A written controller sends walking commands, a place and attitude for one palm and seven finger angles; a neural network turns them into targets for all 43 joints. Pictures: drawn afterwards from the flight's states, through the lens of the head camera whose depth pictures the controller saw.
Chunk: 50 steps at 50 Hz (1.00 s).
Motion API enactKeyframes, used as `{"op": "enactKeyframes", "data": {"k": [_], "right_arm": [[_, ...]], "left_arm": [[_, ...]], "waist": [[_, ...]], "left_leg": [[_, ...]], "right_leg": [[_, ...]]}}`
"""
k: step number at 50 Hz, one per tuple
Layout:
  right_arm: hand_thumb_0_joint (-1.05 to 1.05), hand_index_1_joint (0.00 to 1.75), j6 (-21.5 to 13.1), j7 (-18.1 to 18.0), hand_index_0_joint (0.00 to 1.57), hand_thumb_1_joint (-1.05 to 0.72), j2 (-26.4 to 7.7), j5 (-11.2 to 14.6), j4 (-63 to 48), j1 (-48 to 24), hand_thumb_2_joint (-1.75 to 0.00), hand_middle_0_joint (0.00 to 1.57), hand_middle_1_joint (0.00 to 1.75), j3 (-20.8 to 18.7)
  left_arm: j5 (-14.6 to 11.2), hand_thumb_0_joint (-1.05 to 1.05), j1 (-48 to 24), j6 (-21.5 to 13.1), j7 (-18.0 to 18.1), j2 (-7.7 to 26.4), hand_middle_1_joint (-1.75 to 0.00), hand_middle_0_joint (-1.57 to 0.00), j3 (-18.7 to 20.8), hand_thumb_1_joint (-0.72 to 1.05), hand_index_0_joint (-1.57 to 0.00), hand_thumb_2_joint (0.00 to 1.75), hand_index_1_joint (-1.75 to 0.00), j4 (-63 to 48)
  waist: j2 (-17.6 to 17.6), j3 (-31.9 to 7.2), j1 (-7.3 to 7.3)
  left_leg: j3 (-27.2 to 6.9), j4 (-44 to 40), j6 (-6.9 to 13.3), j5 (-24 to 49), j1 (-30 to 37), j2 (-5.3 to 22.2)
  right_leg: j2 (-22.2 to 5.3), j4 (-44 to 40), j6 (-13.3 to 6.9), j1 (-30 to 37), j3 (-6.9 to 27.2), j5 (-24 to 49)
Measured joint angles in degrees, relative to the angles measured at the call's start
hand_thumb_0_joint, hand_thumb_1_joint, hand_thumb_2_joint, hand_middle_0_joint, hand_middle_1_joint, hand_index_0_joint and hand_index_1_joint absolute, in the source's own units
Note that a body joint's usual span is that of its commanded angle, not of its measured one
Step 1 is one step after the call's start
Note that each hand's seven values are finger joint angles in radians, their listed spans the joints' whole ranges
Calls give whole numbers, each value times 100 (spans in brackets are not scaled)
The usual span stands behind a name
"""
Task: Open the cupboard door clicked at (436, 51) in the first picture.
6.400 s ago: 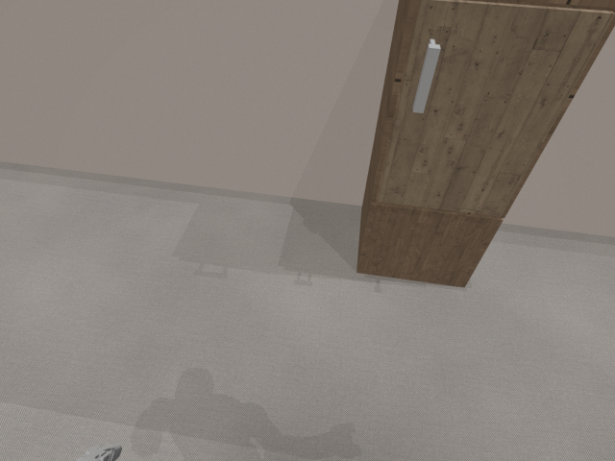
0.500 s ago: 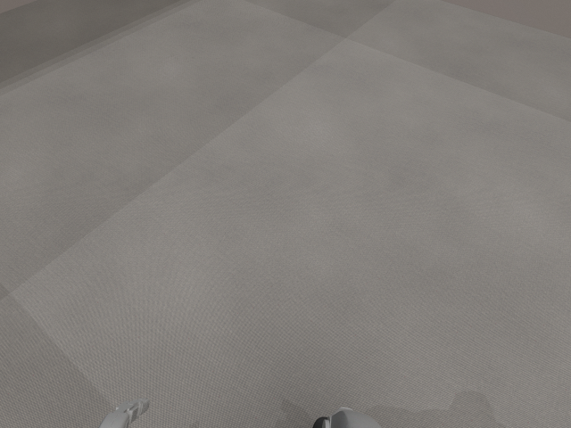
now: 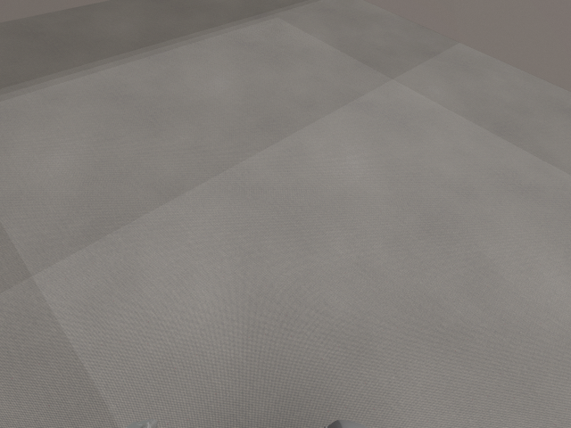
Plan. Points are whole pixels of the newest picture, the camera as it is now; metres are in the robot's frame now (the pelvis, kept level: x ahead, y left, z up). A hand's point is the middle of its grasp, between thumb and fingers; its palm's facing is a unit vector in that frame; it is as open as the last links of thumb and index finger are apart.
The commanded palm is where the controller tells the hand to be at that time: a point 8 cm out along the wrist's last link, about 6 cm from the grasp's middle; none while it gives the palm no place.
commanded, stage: turn to face it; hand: left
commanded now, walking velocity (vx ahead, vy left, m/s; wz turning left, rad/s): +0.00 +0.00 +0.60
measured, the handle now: out of the picture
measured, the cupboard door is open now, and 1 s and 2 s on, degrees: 0 0 0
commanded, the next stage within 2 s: none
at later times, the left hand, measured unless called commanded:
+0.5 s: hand out of the picture +0.02 +0.14 -0.13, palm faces +0.31 -0.91 -0.29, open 7.4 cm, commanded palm none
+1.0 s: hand out of the picture -0.13 +0.17 -0.17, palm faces +0.61 -0.75 -0.27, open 7.4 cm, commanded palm none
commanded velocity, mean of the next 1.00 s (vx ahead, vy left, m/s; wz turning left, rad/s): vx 0.00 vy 0.00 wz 0.60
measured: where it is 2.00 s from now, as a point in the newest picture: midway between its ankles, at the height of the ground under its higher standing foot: outside the picture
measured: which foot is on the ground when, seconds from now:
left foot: down 0.00-0.38, up 0.40-0.82, down 0.84-1.00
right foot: up 0.00-0.36, down 0.38-0.84, up 0.86-1.00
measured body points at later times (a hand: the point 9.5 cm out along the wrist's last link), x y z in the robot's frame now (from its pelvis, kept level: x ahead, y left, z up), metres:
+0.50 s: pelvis -0.02 -0.08 +0.01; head +0.00 -0.10 +0.46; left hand +0.00 +0.19 -0.11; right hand +0.12 -0.32 -0.14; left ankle -0.03 +0.07 -0.65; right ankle +0.00 -0.18 -0.73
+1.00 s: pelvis -0.04 -0.05 +0.01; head -0.01 +0.00 +0.45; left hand -0.16 +0.21 -0.15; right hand +0.20 -0.19 -0.12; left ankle -0.10 +0.04 -0.73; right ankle +0.01 -0.18 -0.65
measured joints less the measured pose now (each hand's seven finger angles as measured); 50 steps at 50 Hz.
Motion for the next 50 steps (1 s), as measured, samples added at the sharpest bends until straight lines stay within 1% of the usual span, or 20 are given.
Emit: {"op": "enactKeyframes", "data": {"k": [3,7,11,15,18,19,20,21,23,26,28,31,35,39,41,42,43,45,47,50], "right_arm": [[0,30,-37,-30,21,-91,-39,20,-33,-40,-90,20,30,-11],[0,30,-43,-29,21,-90,-122,36,-70,-97,-90,21,30,-61],[0,30,8,-6,21,-90,-243,30,-95,-165,-90,21,30,-127],[0,30,109,26,21,-90,-419,13,-123,-264,-90,21,30,-201],[0,30,197,58,21,-90,-549,18,-164,-332,-90,21,30,-270],[0,30,230,70,21,-90,-591,33,-196,-335,-90,21,30,-301],[0,30,269,68,21,-90,-644,45,-198,-370,-90,21,30,-345],[0,30,310,69,21,-90,-686,39,-193,-389,-90,20,30,-381],[0,30,380,103,20,-90,-758,10,-198,-400,-90,20,30,-421],[0,30,385,167,20,-91,-809,-5,-242,-454,-90,20,30,-435],[0,30,354,189,20,-91,-815,7,-280,-470,-90,20,30,-429],[0,30,372,198,20,-91,-812,21,-258,-482,-90,20,30,-402],[0,30,428,201,20,-91,-782,40,-187,-609,-90,20,30,-336],[0,29,369,200,20,-91,-701,73,-235,-809,-90,20,30,-239],[0,30,297,204,20,-91,-660,82,-312,-877,-90,20,30,-194],[0,30,240,215,20,-91,-664,79,-377,-886,-90,20,30,-171],[0,30,168,206,20,-91,-613,72,-406,-928,-90,20,30,-170],[0,30,73,185,20,-91,-513,87,-452,-981,-90,20,30,-117],[0,30,26,132,20,-90,-458,77,-478,-948,-90,20,30,-76],[0,30,37,69,21,-90,-447,62,-463,-875,-90,20,30,-52]], "left_arm": [[-4,1,132,-3,-7,139,-30,-20,85,91,-20,90,-30,65],[-30,1,256,17,29,317,-30,-20,155,91,-20,90,-30,109],[-47,1,211,54,51,391,-30,-19,171,91,-20,90,-30,89],[-74,1,65,28,47,310,-30,-19,111,91,-20,90,-30,-45],[-94,1,16,-62,28,209,-30,-19,41,91,-20,90,-30,-197],[-81,1,42,-112,25,180,-30,-20,20,91,-20,90,-30,-257],[-42,1,50,-149,34,114,-30,-20,-3,91,-20,90,-30,-278],[-26,1,83,-152,42,58,-30,-20,-50,91,-20,90,-30,-301],[-13,1,201,-133,52,-32,-30,-20,-107,90,-20,90,-30,-318],[-9,1,345,-131,45,-79,-30,-20,-148,90,-21,90,-30,-283],[-3,1,380,-153,38,-86,-30,-20,-173,90,-21,90,-30,-261],[6,1,410,-201,28,-96,-30,-20,-202,90,-21,90,-30,-263],[39,1,483,-239,11,-69,-30,-20,-207,90,-21,90,-30,-273],[59,1,576,-210,-5,67,-30,-20,-155,90,-21,90,-30,-223],[42,1,640,-175,-11,174,-30,-20,-106,90,-21,90,-30,-176],[18,1,704,-150,-17,227,-30,-20,-78,90,-21,90,-30,-169],[-8,1,704,-105,-25,318,-30,-20,-39,90,-21,90,-30,-135],[-15,1,635,42,-2,473,-30,-20,23,90,-21,90,-30,-74],[-13,1,565,114,13,539,-30,-20,71,90,-20,90,-30,-39],[-25,1,417,98,-23,542,-30,-20,87,91,-20,90,-30,-94]], "waist": [[64,65,62],[130,86,88],[194,71,46],[318,50,-8],[393,-2,-12],[402,-44,10],[469,-36,33],[494,-48,48],[479,-119,67],[394,-136,64],[345,-88,30],[290,-1,49],[229,125,169],[131,241,310],[76,247,345],[75,209,356],[-22,212,339],[-157,267,364],[-149,247,354],[-46,222,303]], "left_leg": [[-104,-534,29,329,109,-104],[-292,-905,12,588,177,-187],[-549,-963,-57,700,141,-258],[-846,-878,-178,777,24,-326],[-1064,-716,-318,800,-126,-414],[-1113,-561,-367,745,-229,-457],[-1152,-171,-434,274,-384,-469],[-1100,401,-479,-250,-578,-500],[-914,1596,-516,-633,-941,-516],[-665,2837,-624,-409,-1221,-332],[-599,3098,-705,-262,-1218,-180],[-533,2868,-804,-297,-1019,15],[-379,2016,-840,-576,-604,146],[-118,912,-748,-730,-91,122],[19,196,-674,-395,236,66],[40,-236,-539,-114,432,44],[25,-230,-347,-191,390,-38],[-37,-52,-194,-307,313,-125],[-142,-160,-184,-247,364,-135],[-338,-477,-187,-34,497,-181]], "right_leg": [[-19,380,103,-228,243,278],[-44,42,216,-148,428,267],[-11,-530,253,87,507,96],[103,-1300,202,416,500,36],[198,-2322,123,867,423,426],[192,-2768,-18,1045,371,638],[204,-2780,-168,1058,291,767],[170,-2723,-247,1070,212,771],[51,-2817,-295,1185,71,767],[-90,-3098,-298,1363,-90,883],[-170,-3203,-310,1438,-245,931],[-280,-3240,-317,1496,-509,918],[-432,-3122,-276,1461,-811,830],[-608,-2838,-165,1355,-1066,674],[-713,-2575,-73,1271,-1199,529],[-763,-2322,-20,1161,-1239,412],[-819,-1875,70,964,-1078,163],[-676,-781,172,513,-510,-453],[-496,25,236,149,-198,-459],[-351,433,290,-153,93,-74]]}}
